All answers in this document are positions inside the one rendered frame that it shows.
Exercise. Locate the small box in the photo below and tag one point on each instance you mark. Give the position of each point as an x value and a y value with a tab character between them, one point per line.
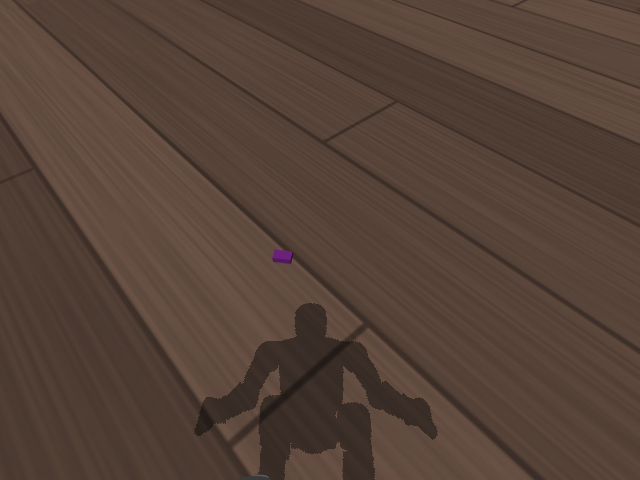
281	256

